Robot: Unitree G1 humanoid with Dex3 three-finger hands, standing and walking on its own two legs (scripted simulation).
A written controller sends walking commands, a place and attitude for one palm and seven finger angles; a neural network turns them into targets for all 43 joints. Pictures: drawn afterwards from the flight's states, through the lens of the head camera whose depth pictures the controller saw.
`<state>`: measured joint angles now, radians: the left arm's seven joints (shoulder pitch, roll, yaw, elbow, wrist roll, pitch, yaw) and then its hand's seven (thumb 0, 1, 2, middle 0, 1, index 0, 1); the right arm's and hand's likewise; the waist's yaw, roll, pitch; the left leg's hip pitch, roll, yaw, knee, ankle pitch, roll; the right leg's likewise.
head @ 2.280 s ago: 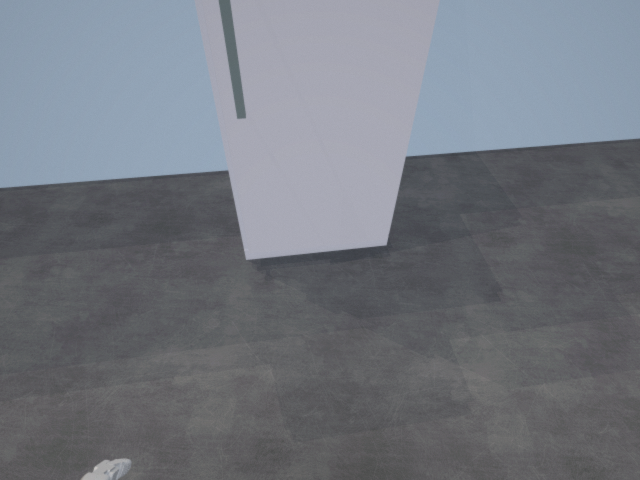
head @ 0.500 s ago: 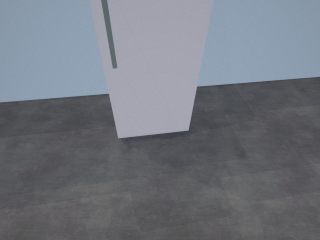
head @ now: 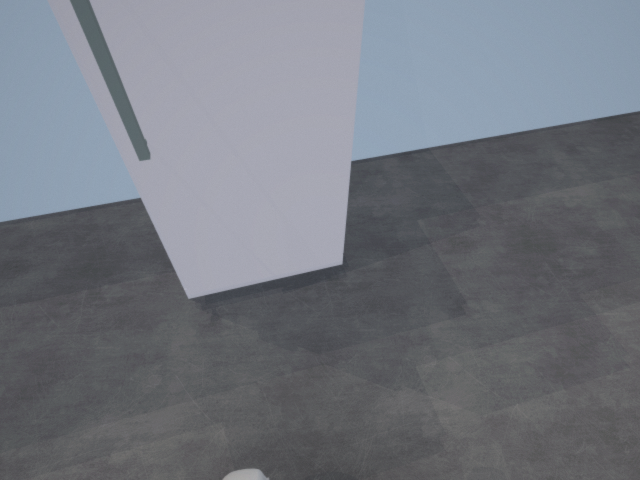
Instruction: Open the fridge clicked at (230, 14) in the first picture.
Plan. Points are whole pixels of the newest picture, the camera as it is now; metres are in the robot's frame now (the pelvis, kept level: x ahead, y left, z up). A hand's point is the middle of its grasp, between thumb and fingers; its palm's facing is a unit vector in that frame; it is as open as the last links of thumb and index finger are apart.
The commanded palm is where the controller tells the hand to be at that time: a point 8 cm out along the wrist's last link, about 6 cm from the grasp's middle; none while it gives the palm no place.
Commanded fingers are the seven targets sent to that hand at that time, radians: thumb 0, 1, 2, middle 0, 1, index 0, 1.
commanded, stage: turn to face it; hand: left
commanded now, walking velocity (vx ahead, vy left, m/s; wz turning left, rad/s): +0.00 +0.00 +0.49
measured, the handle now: (104, 51) +0.76 +0.41 +0.16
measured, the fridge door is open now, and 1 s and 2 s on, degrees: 0 0 0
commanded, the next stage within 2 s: take the last steps up to it in 0.62 s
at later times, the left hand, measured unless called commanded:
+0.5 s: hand out of the picture +0.09 +0.24 -0.17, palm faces +0.22 -0.96 -0.19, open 7.4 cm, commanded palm none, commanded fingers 0.00 0.90 0.90 -0.20 -0.30 -0.20 -0.30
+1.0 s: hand out of the picture +0.07 +0.17 -0.14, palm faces +0.38 -0.90 -0.23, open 7.3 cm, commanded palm none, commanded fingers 0.00 0.90 0.90 -0.20 -0.30 -0.20 -0.30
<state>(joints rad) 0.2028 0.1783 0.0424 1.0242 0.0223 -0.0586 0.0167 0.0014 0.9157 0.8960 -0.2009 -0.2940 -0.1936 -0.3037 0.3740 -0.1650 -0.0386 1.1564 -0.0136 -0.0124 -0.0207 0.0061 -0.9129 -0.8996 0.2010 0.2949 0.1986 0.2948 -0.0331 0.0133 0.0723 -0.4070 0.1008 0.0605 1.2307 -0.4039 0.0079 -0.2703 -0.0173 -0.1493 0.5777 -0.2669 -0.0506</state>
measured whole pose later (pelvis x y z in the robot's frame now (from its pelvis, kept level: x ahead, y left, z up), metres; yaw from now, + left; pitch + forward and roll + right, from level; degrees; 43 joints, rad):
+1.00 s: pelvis +0.12 +0.00 +0.02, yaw +19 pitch -1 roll +2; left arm 0.35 0.13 0.03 1.03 0.02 -0.04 0.02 0.00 0.92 0.90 -0.20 -0.29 -0.20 -0.30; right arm 0.29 -0.22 -0.08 1.05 -0.03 0.04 0.02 0.00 -0.91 -0.90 0.20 0.29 0.20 0.29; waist 0.00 0.04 0.00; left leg -0.49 0.06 0.02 1.05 -0.23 -0.03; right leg -0.12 -0.05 -0.13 0.35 -0.23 -0.02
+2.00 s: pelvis +0.33 +0.14 +0.00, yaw +20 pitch -1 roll +0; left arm 0.13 0.15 0.05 1.00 0.03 0.01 0.04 -0.01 0.93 0.90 -0.21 -0.29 -0.20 -0.30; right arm 0.22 -0.15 -0.04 1.05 -0.01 0.04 -0.03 0.00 -0.92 -0.90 0.20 0.29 0.20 0.29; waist -0.01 0.03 0.10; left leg -0.40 0.05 0.05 0.87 -0.45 -0.04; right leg -0.32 -0.04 -0.14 0.51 -0.17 -0.04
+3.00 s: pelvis +0.31 +0.09 +0.01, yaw +18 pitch -2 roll +0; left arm 0.30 0.09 0.00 1.15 0.00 0.00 0.03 0.01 0.92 0.90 -0.20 -0.29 -0.20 -0.30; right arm 0.32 -0.11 -0.01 1.18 -0.01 0.01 -0.04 0.00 -0.91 -0.90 0.20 0.29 0.20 0.29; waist -0.02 0.03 0.04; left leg -0.22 0.10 0.03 0.43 -0.17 -0.07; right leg -0.10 0.04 -0.07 0.42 -0.29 -0.05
